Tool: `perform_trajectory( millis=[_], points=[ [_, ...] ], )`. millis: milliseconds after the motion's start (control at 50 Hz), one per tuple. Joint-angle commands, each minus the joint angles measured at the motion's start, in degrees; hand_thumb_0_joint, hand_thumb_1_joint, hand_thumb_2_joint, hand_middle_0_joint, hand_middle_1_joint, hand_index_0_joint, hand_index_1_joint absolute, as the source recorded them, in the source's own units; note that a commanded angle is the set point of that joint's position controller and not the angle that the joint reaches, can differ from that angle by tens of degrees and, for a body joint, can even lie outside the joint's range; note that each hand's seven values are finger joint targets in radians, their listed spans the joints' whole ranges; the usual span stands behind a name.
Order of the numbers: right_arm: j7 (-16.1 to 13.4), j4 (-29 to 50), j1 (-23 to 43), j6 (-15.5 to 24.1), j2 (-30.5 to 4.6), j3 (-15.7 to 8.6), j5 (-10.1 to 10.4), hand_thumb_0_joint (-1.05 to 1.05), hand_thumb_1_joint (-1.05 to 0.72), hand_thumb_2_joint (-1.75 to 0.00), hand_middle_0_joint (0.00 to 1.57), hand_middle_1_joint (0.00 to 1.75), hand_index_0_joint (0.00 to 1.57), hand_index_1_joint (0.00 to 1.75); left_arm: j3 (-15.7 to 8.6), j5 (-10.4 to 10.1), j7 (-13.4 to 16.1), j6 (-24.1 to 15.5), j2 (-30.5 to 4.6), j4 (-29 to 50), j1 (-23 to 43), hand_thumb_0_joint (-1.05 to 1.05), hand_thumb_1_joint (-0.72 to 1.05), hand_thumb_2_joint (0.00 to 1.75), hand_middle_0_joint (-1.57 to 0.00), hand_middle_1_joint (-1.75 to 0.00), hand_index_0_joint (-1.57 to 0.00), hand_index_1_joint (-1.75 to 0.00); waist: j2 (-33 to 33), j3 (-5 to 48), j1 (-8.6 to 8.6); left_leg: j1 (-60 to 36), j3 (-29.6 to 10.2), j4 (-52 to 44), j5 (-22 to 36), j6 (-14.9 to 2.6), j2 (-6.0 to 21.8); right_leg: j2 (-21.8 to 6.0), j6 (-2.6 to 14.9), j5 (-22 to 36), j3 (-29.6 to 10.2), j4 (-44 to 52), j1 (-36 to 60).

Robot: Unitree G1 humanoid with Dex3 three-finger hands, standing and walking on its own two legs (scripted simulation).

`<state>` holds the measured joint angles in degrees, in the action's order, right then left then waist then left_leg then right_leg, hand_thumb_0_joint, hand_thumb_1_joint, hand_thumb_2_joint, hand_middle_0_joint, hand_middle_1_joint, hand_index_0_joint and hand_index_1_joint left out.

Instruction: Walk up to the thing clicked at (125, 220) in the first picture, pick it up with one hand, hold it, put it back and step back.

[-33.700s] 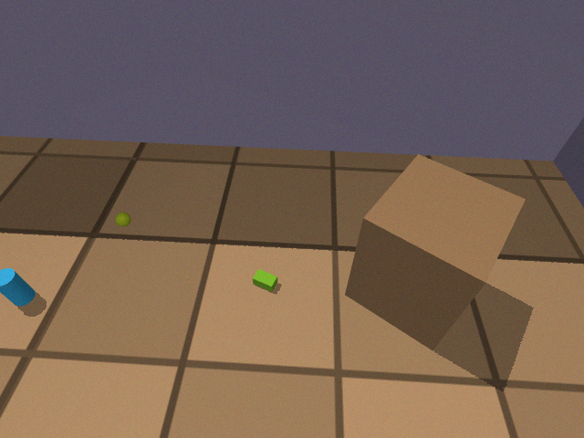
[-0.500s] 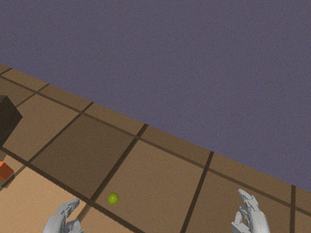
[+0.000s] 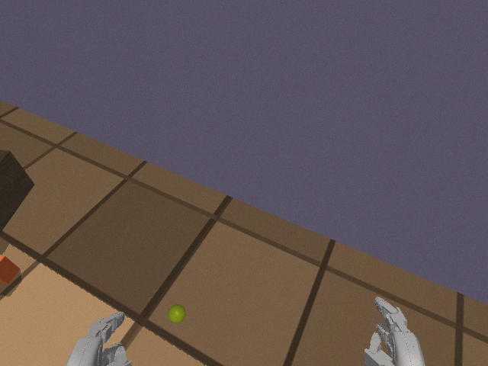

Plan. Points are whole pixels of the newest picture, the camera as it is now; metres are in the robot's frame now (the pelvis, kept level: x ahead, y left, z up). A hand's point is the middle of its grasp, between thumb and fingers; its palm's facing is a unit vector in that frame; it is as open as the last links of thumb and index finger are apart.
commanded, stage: home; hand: left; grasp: from above
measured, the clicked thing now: (177, 313) +0.46 +0.23 -0.68
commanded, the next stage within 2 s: stand in 0.52 s
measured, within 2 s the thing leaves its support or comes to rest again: neither
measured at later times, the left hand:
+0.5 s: hand out of the picture +0.16 +0.18 -0.04, palm faces +0.04 -0.98 -0.20, open 7.4 cm
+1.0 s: hand out of the picture +0.07 +0.24 -0.11, palm faces +0.03 -0.94 -0.33, open 7.4 cm
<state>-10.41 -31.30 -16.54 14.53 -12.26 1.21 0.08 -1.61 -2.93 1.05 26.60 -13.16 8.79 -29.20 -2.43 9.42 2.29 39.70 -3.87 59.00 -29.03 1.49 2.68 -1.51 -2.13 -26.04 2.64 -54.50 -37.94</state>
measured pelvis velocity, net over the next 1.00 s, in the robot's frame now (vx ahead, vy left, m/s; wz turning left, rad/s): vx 0.00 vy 0.01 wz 0.01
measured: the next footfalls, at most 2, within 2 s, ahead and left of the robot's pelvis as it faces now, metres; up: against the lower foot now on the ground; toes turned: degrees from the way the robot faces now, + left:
none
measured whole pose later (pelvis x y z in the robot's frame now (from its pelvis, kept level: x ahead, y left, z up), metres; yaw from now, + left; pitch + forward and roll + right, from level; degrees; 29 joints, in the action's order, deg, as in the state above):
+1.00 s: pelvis +0.00 +0.01 +0.04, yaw +1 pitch -1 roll -1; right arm -0.6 -53.5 -11.5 0.8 -16.7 -2.9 -3.1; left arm -2.6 2.6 1.8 2.4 -17.1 -49.7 -13.5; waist 0.1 -2.8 -1.3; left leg 18.5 -1.9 41.1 -21.2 0.3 0.4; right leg -3.8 -2.9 -19.5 1.4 -39.1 -18.0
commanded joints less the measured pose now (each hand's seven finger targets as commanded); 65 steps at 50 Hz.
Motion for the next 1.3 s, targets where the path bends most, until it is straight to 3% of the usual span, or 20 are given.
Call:
perform_trajectory(
  millis=[0,100,240,280,420,440,460,580,600,620,640,680,720,760,800,920,960,1000,1180,1280],
  points=[
    [-0.95,9.16,3.75,3.23,-7.64,-2.95,0.19,0.00,-0.90,-0.90,0.20,0.30,0.20,0.30,-3.82,0.32,0.67,-2.73,-6.05,10.58,1.26,0.00,0.90,0.90,-0.20,-0.30,-0.20,-0.30,-0.69,4.02,-0.12,-4.38,1.34,-10.86,12.47,-1.65,-2.21,2.48,2.00,9.18,1.96,8.13,3.55],
    [-0.86,9.09,3.48,3.03,-7.45,-2.85,0.16,0.00,-0.90,-0.90,0.20,0.30,0.20,0.30,-3.85,0.02,0.58,-2.70,-6.01,11.29,1.24,0.00,0.90,0.90,-0.20,-0.30,-0.20,-0.30,-1.11,5.14,-0.05,-4.84,1.19,-10.31,14.27,-1.61,-2.24,2.41,2.01,10.79,1.89,7.92,3.98],
    [-0.86,9.58,4.08,3.08,-7.52,-2.65,0.30,0.00,-0.90,-0.90,0.20,0.30,0.20,0.30,-3.15,0.06,0.49,-2.50,-5.77,11.46,2.20,0.00,0.90,0.90,-0.20,-0.30,-0.20,-0.30,-0.92,2.53,0.02,-3.36,0.73,-11.59,8.26,-1.77,-2.13,2.40,1.81,6.01,1.91,8.74,2.30],
    [-0.93,9.83,4.06,3.19,-7.44,-2.72,0.32,0.00,-0.90,-0.90,0.20,0.30,0.20,0.30,-4.11,-0.13,0.60,-2.46,-6.25,11.43,1.61,0.00,0.90,0.90,-0.20,-0.30,-0.20,-0.30,-0.56,4.29,-0.05,-3.66,1.35,-10.84,9.18,-1.90,-2.44,2.36,1.76,6.73,1.79,8.97,3.18],
    [-0.92,9.75,3.80,3.11,-7.40,-2.65,0.29,0.00,-0.90,-0.90,0.20,0.30,0.20,0.30,-3.25,-0.06,0.59,-2.69,-5.80,11.98,2.28,0.00,0.90,0.90,-0.20,-0.30,-0.20,-0.30,-0.67,4.22,0.23,-4.07,1.26,-10.67,10.71,-1.79,-2.21,2.47,1.85,7.86,1.88,8.26,3.03],
    [-1.03,9.62,3.59,3.02,-7.19,-2.76,0.34,0.00,-0.90,-0.90,0.20,0.30,0.20,0.30,-4.37,-0.07,0.75,-2.60,-6.42,11.93,1.36,0.00,0.90,0.90,-0.20,-0.30,-0.20,-0.30,-0.64,5.13,-0.40,-3.99,1.59,-10.12,11.90,-1.81,-2.38,2.31,1.85,8.95,1.70,8.47,3.75],
    [-1.02,9.64,3.60,2.93,-7.58,-2.84,0.28,0.00,-0.90,-0.90,0.20,0.30,0.20,0.30,-3.51,0.01,0.68,-2.55,-6.06,11.36,1.09,0.00,0.90,0.90,-0.20,-0.30,-0.20,-0.30,-0.38,4.73,0.30,-4.27,1.39,-10.17,12.75,-1.82,-2.31,2.41,1.88,9.67,1.85,8.13,3.58],
    [-1.00,10.04,4.23,3.00,-7.41,-2.68,0.35,0.00,-0.90,-0.90,0.20,0.30,0.20,0.30,-3.41,0.13,0.68,-2.60,-6.02,11.75,2.24,0.00,0.90,0.90,-0.20,-0.30,-0.20,-0.30,-0.76,2.69,0.19,-2.98,1.58,-11.06,7.46,-1.93,-2.45,2.34,1.76,5.28,1.68,9.07,2.30],
    [2.42,-4.71,6.99,-3.74,-14.19,-5.07,-6.83,0.00,-0.90,-0.90,0.20,0.30,0.20,0.30,-3.73,6.74,2.84,-15.34,-10.95,-8.36,18.57,0.00,0.90,0.90,-0.20,-0.30,-0.20,-0.30,3.52,-9.53,-3.91,-4.20,-1.22,-14.70,19.97,-4.29,-0.79,-2.12,4.14,6.30,-1.57,10.05,13.83],
    [4.40,-5.21,7.43,-6.27,-14.95,-5.90,-6.88,0.00,-0.90,-0.90,0.20,0.30,0.20,0.30,-4.61,7.16,2.50,-19.24,-12.05,-19.23,12.89,0.00,0.90,0.90,-0.20,-0.30,-0.20,-0.30,6.49,-5.59,-4.28,-7.62,1.21,-14.34,18.61,-5.18,-1.15,-3.31,5.85,5.79,-6.24,13.11,14.56],
    [5.33,-3.54,6.72,-7.60,-15.27,-6.19,-7.20,0.00,-0.90,-0.90,0.20,0.30,0.20,0.30,-4.34,6.88,2.01,-21.00,-12.61,-21.74,12.31,0.00,0.90,0.90,-0.20,-0.30,-0.20,-0.30,5.70,-5.60,-2.95,-9.78,-0.07,-14.88,16.43,-5.10,-1.49,-2.82,7.04,3.30,-7.63,14.21,11.08],
    [7.65,-5.90,7.19,-8.52,-13.73,-5.96,-4.90,0.00,-0.90,-0.90,0.20,0.30,0.20,0.30,-3.35,7.40,1.49,-23.26,-12.75,-26.94,13.92,0.00,0.90,0.90,-0.20,-0.30,-0.20,-0.30,2.41,-1.99,-3.80,-13.83,-0.53,-16.05,17.56,-5.10,-1.69,-3.77,6.11,10.07,-6.85,12.52,16.60],
    [8.99,-7.60,7.18,-9.13,-13.28,-5.85,-3.08,0.00,-0.90,-0.90,0.20,0.30,0.20,0.30,-3.71,6.38,1.11,-23.63,-12.67,-32.15,16.33,0.00,0.90,0.90,-0.20,-0.30,-0.20,-0.30,4.73,-2.61,-3.93,-15.54,0.13,-17.62,16.02,-4.81,-2.08,-3.92,5.25,9.29,-6.59,14.92,16.55],
    [9.48,-10.12,7.40,-9.75,-13.09,-6.30,-2.92,0.00,-0.90,-0.90,0.20,0.30,0.20,0.30,-3.53,6.06,1.28,-24.40,-12.27,-37.20,17.13,0.00,0.90,0.90,-0.20,-0.30,-0.20,-0.30,3.92,-2.50,-4.06,-18.29,-0.91,-18.97,18.76,-4.73,-1.14,-4.04,4.47,12.20,-5.63,15.53,17.41],
    [9.50,-11.84,8.00,-10.56,-13.58,-6.52,-3.39,0.00,-0.90,-0.90,0.20,0.30,0.20,0.30,-3.56,5.85,1.33,-25.19,-11.85,-41.58,18.72,0.00,0.90,0.90,-0.20,-0.30,-0.20,-0.30,0.70,-4.53,-3.90,-18.10,-2.80,-23.07,15.03,-4.99,-0.09,-3.06,3.33,9.51,-4.10,16.34,17.79],
    [8.83,-16.98,7.91,-11.71,-14.37,-6.29,-2.95,0.00,-0.90,-0.90,0.20,0.30,0.20,0.30,-3.29,5.28,1.32,-26.68,-11.23,-52.94,18.63,0.00,0.90,0.90,-0.20,-0.30,-0.20,-0.30,-2.21,-7.19,-3.93,-22.16,-5.30,-29.94,21.88,-4.76,2.07,-2.54,2.73,14.90,-2.43,20.17,22.85],
    [8.67,-18.52,8.61,-12.07,-14.50,-6.32,-2.66,0.00,-0.90,-0.90,0.20,0.30,0.20,0.30,-3.47,5.18,1.42,-26.94,-12.25,-56.18,17.81,0.00,0.90,0.90,-0.20,-0.30,-0.20,-0.30,-0.68,-6.62,-4.25,-24.43,-4.02,-29.63,23.67,-4.36,1.56,-3.65,3.10,17.69,-3.22,23.25,25.05],
    [8.39,-20.25,7.47,-12.54,-14.30,-6.12,-2.37,0.00,-0.90,-0.90,0.20,0.30,0.20,0.30,-3.38,5.07,1.55,-27.22,-13.08,-58.76,18.18,0.00,0.90,0.90,-0.20,-0.30,-0.20,-0.30,1.51,-7.08,-3.28,-26.17,-2.97,-30.06,24.73,-3.91,1.11,-4.46,3.29,20.72,-3.87,25.62,26.50],
    [8.42,-25.48,8.11,-13.59,-15.20,-5.71,-1.75,0.00,-0.90,-0.90,0.20,0.30,0.20,0.30,-2.51,4.90,1.32,-26.99,-13.66,-66.82,18.90,0.00,0.90,0.90,-0.20,-0.30,-0.20,-0.30,0.50,-12.75,-3.11,-26.79,-3.91,-39.57,13.34,-3.13,1.98,-4.31,2.35,12.94,-3.54,32.91,29.15],
    [8.69,-27.00,8.72,-13.81,-14.90,-5.51,-1.62,0.00,-0.90,-0.90,0.20,0.30,0.20,0.30,-2.27,4.99,1.38,-27.31,-13.97,-69.06,19.56,0.00,0.90,0.90,-0.20,-0.30,-0.20,-0.30,2.18,-13.00,-3.03,-28.69,-3.32,-39.91,15.78,-2.88,1.94,-4.92,2.15,12.89,-4.00,35.37,29.56]
  ],
)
